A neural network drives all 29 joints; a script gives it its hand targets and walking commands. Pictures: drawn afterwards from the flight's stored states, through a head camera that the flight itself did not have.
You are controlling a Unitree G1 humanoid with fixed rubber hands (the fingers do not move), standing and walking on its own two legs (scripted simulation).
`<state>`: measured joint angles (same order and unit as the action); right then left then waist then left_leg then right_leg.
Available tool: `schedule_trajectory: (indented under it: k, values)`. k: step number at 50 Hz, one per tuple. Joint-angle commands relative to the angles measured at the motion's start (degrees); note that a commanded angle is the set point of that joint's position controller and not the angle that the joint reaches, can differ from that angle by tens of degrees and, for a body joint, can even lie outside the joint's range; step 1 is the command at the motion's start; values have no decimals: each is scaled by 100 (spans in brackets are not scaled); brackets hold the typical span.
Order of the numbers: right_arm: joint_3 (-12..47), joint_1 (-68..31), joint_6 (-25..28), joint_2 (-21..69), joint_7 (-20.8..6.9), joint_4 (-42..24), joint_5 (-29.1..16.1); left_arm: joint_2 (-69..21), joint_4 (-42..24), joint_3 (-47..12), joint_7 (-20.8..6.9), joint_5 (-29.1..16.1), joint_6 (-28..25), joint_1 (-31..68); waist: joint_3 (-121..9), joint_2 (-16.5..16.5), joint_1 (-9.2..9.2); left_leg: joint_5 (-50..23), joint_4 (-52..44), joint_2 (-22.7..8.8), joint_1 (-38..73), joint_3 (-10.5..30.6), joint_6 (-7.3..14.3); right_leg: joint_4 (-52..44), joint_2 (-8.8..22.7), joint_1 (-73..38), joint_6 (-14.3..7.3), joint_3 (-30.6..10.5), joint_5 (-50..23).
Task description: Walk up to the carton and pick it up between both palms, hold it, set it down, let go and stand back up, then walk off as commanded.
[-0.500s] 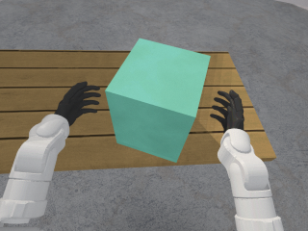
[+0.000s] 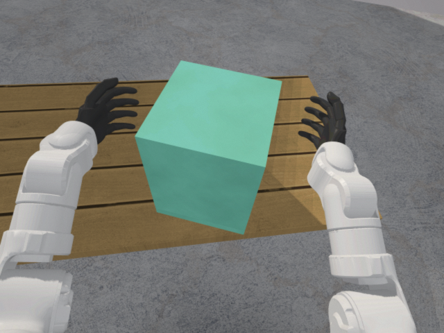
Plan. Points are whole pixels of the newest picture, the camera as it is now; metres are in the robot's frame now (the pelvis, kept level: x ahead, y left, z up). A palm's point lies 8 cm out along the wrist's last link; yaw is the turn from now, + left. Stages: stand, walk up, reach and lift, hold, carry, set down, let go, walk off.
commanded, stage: reach and lift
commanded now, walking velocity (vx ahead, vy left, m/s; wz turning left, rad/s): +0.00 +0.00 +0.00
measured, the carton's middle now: (214, 152) +0.45 +0.01 +0.03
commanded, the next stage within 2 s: none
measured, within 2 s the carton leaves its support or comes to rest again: neither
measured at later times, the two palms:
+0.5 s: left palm (104, 89) +0.47 +0.19 +0.17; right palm (333, 120) +0.40 -0.18 +0.17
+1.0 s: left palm (130, 124) +0.46 +0.17 +0.10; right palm (321, 152) +0.39 -0.18 +0.10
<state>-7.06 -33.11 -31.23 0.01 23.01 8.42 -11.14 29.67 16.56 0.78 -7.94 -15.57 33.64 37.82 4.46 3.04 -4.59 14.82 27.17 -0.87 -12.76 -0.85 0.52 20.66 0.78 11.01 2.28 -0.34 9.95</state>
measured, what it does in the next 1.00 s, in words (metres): stands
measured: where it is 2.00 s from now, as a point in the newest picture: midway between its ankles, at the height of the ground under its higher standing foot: outside the picture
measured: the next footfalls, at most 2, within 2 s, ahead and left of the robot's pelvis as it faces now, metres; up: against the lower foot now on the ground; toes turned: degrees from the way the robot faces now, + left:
none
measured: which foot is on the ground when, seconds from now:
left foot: down 0.00-1.00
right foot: down 0.00-1.00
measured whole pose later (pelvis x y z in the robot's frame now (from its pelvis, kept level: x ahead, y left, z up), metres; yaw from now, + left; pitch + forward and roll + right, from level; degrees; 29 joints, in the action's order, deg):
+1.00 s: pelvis +0.00 +0.01 +0.00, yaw +0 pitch +3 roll -2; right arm -9.6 -46.9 -4.5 0.1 19.8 51.9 -10.8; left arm 21.5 68.4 -1.0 -5.1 -15.6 5.6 56.5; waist 1.2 2.5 -9.1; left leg 15.7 29.8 -0.9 -17.2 -0.7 0.5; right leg 21.3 0.8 14.6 2.8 -0.3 9.9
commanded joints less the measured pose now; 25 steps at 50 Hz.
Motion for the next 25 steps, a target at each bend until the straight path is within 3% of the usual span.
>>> schedule_trajectory:
  k: [1,3,4,5,7,12,13,14,15,16,17,18,19,20,21,22,23,24,25]
  values:
    - [-393,-3576,495,-912,-106,-498,-105,1361,219,64,203,-709,-594,4595,-4316,-1141,-1082,-1922,-229,-54,288,-125,-334,350,-114,-1594,-233,48,-3054]
    - [-333,-3690,521,-862,-127,-295,-23,1373,720,86,175,-690,-713,4710,-4440,-912,-1059,-1625,-323,-32,85,-106,-261,362,-134,-1779,-241,93,-2886]
    - [-496,-3862,527,-896,-152,-185,-9,1367,409,-19,243,-675,-815,5050,-4630,-1099,-1204,-1688,-287,-80,285,-33,-281,388,-162,-1514,-251,159,-2741]
    - [-403,-3781,602,-887,-158,-97,-63,1292,384,51,249,-585,-804,4944,-4812,-1232,-1140,-2117,-168,-96,586,-29,-363,405,-209,-1580,-265,153,-3012]
    - [-323,-4189,628,-884,-180,225,-83,1266,1045,25,272,-570,-900,5350,-4602,-1213,-1061,-2300,-66,-52,432,-51,-397,411,-207,-1388,-270,135,-3051]
    - [-420,-4677,755,-912,-257,766,-103,1285,1605,-227,331,-660,-1246,6176,-4817,-1304,-1212,-1725,-167,-33,400,-13,-293,343,-162,-1023,-326,194,-2602]
    - [-464,-4828,781,-930,-268,1116,-78,1201,2046,-310,339,-635,-1288,6144,-4447,-1287,-1220,-1625,-211,-53,335,9,-291,303,-173,-878,-332,181,-2463]
    - [-522,-4801,886,-860,-262,1052,41,1058,2063,-420,350,-613,-1341,6143,-4750,-1308,-1295,-1735,-171,-47,341,11,-316,301,-175,-937,-351,201,-2572]
    - [-499,-5069,941,-809,-273,973,-76,1006,2316,-445,345,-662,-1374,6198,-4845,-1313,-1196,-1725,-137,-11,216,12,-273,323,-169,-940,-341,158,-2662]
    - [-581,-5082,1024,-901,-249,1125,37,887,2411,-552,335,-675,-1423,6166,-4898,-1304,-1352,-1867,-122,-4,229,6,-297,353,-196,-926,-353,210,-2865]
    - [-545,-5015,1084,-849,-233,1148,60,798,2503,-595,323,-655,-1465,6172,-5050,-1273,-1375,-1997,-86,-12,321,57,-333,371,-217,-956,-351,238,-2938]
    - [-531,-5171,1116,-865,-226,1126,21,779,2687,-610,337,-715,-1508,6257,-5018,-1296,-1271,-2022,-43,-8,290,53,-321,353,-213,-906,-371,231,-2891]
    - [-587,-5055,1195,-851,-232,1270,61,652,2602,-642,344,-647,-1542,6174,-4986,-1345,-1357,-2240,41,-14,530,72,-368,329,-236,-820,-360,234,-2981]
    - [-544,-5020,1247,-841,-231,1309,86,617,2848,-631,345,-616,-1624,6031,-5042,-1231,-1311,-2241,33,-19,488,91,-374,286,-266,-743,-344,285,-2929]
    - [-602,-5035,1288,-874,-225,1455,76,567,2714,-680,355,-588,-1689,6193,-4981,-1379,-1385,-2254,26,32,526,61,-390,299,-271,-712,-355,297,-2996]
    - [-542,-5028,1313,-840,-216,1589,57,581,3140,-624,329,-563,-1724,6008,-4744,-1208,-1359,-2245,6,27,474,61,-346,277,-287,-656,-314,293,-2991]
    - [-549,-4821,1370,-779,-206,1832,100,439,3063,-587,308,-450,-1753,5933,-4742,-1191,-1455,-2461,-1,4,615,31,-386,243,-312,-683,-302,336,-3067]
    - [-437,-4955,1417,-824,-263,1957,89,447,3226,-565,316,-442,-1776,6117,-4633,-1164,-1314,-2677,72,-3,654,37,-451,248,-338,-624,-322,367,-3054]
    - [-324,-4873,1506,-691,-276,1764,-41,243,3023,-595,296,-413,-1865,5839,-4559,-1227,-1284,-2760,92,20,792,26,-428,203,-310,-564,-309,353,-3076]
